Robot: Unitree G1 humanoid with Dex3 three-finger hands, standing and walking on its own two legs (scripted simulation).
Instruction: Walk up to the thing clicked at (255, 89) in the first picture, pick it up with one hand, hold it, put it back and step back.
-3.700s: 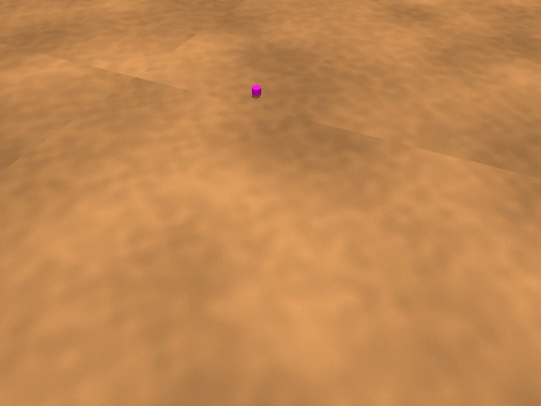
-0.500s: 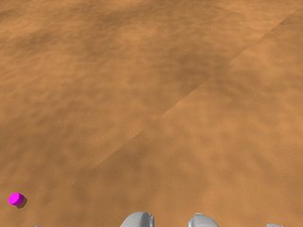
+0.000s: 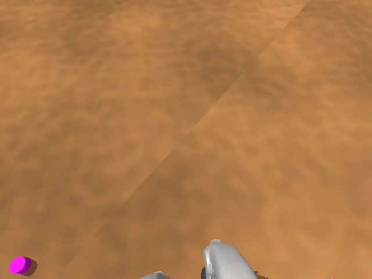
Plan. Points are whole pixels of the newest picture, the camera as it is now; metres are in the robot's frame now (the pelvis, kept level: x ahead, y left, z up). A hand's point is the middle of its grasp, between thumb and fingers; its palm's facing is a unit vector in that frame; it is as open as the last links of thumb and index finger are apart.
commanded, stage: walk up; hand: left
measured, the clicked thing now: (20, 264) +0.29 +0.76 -0.72
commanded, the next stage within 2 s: none
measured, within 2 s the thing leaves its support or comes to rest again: neither
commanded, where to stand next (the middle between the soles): -0.14 +0.65 m, yaw -17 degrees
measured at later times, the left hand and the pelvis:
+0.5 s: hand out of the picture +0.05 +0.60 -0.14, palm faces -0.09 -0.75 -0.65, open 7.4 cm; pelvis -0.07 +0.26 -0.05, yaw -7 degrees
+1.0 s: hand out of the picture +0.00 +0.74 -0.12, palm faces -0.17 -0.81 -0.56, open 7.4 cm; pelvis -0.13 +0.46 -0.01, yaw -11 degrees
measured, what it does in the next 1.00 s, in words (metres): steps to the left: right foot, then left foot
